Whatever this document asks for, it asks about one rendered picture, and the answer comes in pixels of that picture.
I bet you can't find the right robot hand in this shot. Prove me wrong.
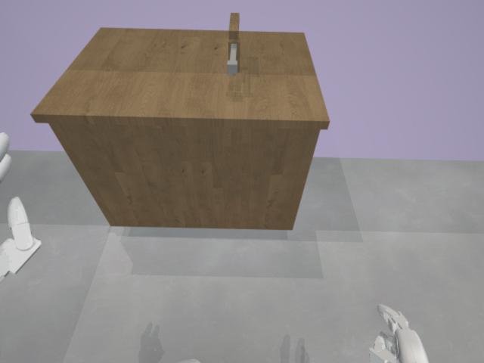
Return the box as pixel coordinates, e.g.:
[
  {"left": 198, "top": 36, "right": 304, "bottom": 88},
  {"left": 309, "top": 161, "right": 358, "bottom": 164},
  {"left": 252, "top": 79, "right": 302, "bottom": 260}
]
[{"left": 369, "top": 304, "right": 429, "bottom": 363}]

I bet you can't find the counter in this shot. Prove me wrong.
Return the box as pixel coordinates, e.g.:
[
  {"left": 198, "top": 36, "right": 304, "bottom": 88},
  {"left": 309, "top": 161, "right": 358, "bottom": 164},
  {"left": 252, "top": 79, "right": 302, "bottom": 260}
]
[{"left": 30, "top": 13, "right": 330, "bottom": 230}]

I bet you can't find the tap lever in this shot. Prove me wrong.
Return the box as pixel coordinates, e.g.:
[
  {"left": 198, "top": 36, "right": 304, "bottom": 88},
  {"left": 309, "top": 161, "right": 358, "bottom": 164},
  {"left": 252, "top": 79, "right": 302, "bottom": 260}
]
[{"left": 227, "top": 44, "right": 237, "bottom": 74}]

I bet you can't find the left robot hand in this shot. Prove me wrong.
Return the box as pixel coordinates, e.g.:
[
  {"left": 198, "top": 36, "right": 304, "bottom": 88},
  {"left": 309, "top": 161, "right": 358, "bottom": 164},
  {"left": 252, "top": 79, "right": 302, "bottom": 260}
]
[{"left": 0, "top": 132, "right": 41, "bottom": 283}]

